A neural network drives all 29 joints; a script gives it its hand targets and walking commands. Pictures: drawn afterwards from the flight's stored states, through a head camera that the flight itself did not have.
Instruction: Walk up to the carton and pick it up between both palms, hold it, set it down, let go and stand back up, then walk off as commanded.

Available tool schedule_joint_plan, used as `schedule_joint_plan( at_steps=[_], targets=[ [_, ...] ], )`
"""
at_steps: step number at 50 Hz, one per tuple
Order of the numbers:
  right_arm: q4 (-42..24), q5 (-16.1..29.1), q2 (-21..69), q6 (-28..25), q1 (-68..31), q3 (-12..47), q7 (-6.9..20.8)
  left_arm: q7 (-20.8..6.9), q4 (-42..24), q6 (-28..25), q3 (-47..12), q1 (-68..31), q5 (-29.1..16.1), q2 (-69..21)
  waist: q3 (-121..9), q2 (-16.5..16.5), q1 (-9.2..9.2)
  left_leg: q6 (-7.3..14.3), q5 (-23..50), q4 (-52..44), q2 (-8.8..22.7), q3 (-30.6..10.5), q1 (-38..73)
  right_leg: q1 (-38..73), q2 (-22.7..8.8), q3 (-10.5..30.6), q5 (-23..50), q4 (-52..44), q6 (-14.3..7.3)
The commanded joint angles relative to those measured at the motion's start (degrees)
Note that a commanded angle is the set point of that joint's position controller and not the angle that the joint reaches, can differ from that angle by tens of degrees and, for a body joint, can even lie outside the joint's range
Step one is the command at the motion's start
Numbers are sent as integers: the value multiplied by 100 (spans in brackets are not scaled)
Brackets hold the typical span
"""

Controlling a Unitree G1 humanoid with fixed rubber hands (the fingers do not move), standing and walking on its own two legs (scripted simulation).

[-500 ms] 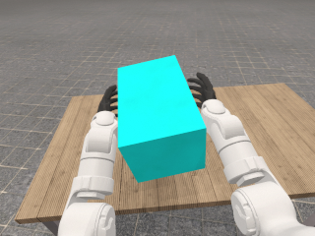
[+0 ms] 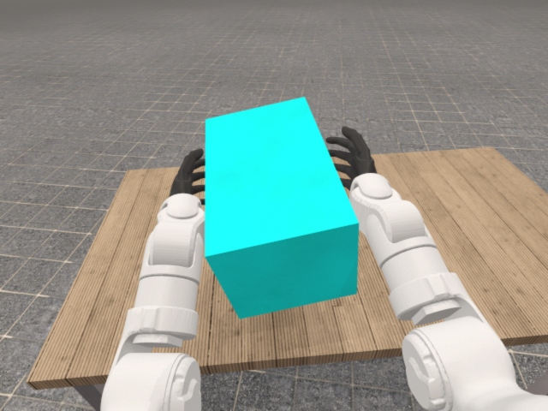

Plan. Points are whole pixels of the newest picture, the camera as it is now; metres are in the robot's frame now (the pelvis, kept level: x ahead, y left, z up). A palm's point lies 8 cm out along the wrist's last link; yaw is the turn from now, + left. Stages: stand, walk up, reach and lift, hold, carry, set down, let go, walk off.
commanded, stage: hold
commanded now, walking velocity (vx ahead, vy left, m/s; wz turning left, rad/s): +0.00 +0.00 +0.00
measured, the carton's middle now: (274, 199) +0.38 +0.02 +0.17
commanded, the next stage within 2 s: set down in 0.44 s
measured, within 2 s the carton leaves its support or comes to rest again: neither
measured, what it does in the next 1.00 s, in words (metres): stands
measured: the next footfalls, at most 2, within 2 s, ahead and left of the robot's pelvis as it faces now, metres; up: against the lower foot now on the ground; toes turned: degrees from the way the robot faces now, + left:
none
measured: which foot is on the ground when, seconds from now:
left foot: down 0.00-1.00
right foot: down 0.00-1.00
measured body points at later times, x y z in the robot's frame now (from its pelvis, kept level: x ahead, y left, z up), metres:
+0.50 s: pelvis +0.00 +0.00 +0.00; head -0.04 +0.00 +0.45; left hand +0.39 +0.15 +0.18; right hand +0.40 -0.11 +0.20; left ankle +0.02 +0.10 -0.74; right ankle +0.03 -0.15 -0.74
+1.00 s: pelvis +0.01 -0.01 +0.00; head +0.00 +0.01 +0.45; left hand +0.42 +0.14 +0.13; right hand +0.42 -0.12 +0.15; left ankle +0.02 +0.10 -0.74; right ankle +0.03 -0.15 -0.74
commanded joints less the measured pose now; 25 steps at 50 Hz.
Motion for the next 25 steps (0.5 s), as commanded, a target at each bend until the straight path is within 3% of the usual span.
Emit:
schedule_joint_plan(
  at_steps=[1, 7, 8, 11, 16, 18, 22, 23, 25],
  targets=[
    [-1835, 761, 4226, -588, -3965, 1796, 645, -1067, -1755, -655, -2531, -5309, -978, -4407, -2558, -70, -342, -444, 1706, -890, -375, -543, 1564, 1124, 334, -306, 706, -177, -139],
    [-1731, 688, 4081, -602, -3934, 1650, 668, -1050, -1631, -632, -2594, -5320, -991, -4462, -2400, 8, -426, -499, 1532, -950, -323, -563, 1583, 963, 325, -312, 467, -222, -175],
    [-1772, 687, 4161, -608, -3994, 1713, 662, -1051, -1645, -644, -2540, -5318, -990, -4412, -2416, -87, -348, -457, 1500, -938, -356, -527, 1502, 1051, 317, -302, 511, -211, -164],
    [-1614, 620, 4089, -590, -4017, 1596, 674, -1062, -1392, -617, -2431, -5256, -897, -4404, -2204, -95, -363, -457, 1313, -1000, -351, -528, 1445, 979, 310, -318, 313, -251, -156],
    [-1759, 698, 4182, -611, -4033, 1762, 669, -1076, -1610, -642, -2436, -5265, -910, -4348, -2463, -150, -281, -416, 1531, -958, -344, -534, 1546, 1075, 325, -336, 503, -198, -145],
    [-1882, 698, 4206, -628, -4032, 1799, 664, -1042, -1786, -681, -2610, -5396, -1023, -4422, -2651, -99, -375, -465, 1666, -905, -334, -571, 1593, 1038, 350, -356, 543, -171, -142],
    [-2051, 780, 4201, -634, -4008, 1897, 646, -1010, -1846, -661, -2716, -5291, -1082, -4480, -2739, -39, -350, -476, 1833, -826, -345, -570, 1683, 1040, 350, -339, 696, -163, -146],
    [-2430, 930, 3969, -773, -4000, 2100, 679, -1023, -2139, -666, -2876, -5125, -1152, -4668, -3532, 267, -434, -575, 2882, -472, -273, -569, 2135, 1159, 477, -356, 1550, 48, -275],
    [-2413, 944, 3869, -754, -3959, 2084, 638, -964, -2194, -717, -2929, -5230, -1211, -4632, -3521, 336, -469, -657, 3168, -361, -278, -607, 2236, 1075, 486, -343, 1496, -7, -285]
  ],
)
